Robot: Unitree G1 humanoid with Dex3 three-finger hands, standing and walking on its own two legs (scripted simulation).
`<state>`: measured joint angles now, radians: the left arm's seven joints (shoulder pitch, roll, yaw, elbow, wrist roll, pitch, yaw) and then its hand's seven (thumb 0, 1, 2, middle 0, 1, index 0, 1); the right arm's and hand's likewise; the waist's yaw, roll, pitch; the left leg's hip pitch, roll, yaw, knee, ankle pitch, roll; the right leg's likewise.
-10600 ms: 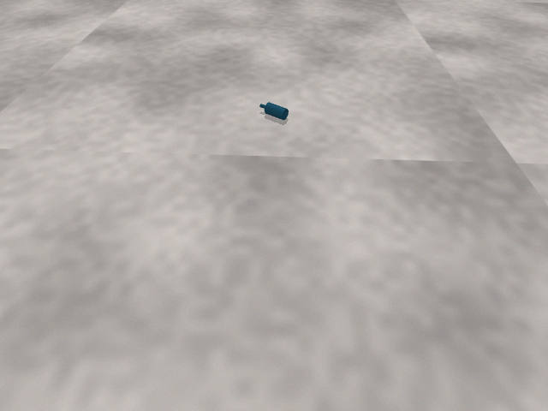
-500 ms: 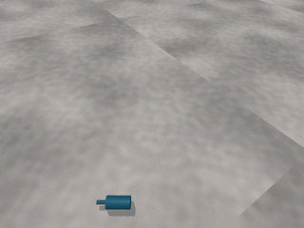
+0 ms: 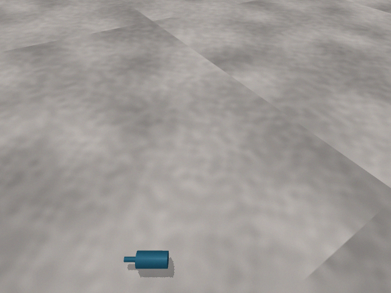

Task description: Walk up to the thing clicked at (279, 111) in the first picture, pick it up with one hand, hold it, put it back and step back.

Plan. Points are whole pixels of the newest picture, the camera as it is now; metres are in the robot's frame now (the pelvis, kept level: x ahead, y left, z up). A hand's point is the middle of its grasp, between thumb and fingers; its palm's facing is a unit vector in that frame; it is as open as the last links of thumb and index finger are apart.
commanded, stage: stand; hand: left
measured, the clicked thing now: (146, 259) +0.47 +0.24 -0.74
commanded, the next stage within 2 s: walk up in 0.12 s
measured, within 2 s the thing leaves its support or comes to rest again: neither
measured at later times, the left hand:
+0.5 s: hand out of the picture +0.07 +0.24 -0.17, palm faces +0.02 -0.94 -0.34, open 7.4 cm
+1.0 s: hand out of the picture +0.18 +0.21 -0.16, palm faces +0.03 -0.94 -0.33, open 7.4 cm
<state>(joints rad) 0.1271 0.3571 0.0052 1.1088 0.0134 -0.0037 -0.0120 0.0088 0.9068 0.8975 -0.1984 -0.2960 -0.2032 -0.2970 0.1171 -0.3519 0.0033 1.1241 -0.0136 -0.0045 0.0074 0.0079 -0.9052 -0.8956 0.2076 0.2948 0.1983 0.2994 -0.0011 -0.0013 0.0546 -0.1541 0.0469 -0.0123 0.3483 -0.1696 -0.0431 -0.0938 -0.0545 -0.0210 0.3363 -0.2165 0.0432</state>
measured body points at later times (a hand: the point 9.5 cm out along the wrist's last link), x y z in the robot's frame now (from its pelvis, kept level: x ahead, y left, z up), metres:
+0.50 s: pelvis +0.04 -0.02 -0.01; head +0.06 -0.02 +0.43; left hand +0.07 +0.29 -0.15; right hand +0.10 -0.34 -0.14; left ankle +0.03 +0.11 -0.75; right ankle -0.02 -0.15 -0.74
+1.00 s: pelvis +0.07 -0.05 -0.01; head +0.09 -0.04 +0.44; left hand +0.17 +0.25 -0.13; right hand +0.16 -0.34 -0.13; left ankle +0.05 +0.09 -0.75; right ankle +0.03 -0.16 -0.75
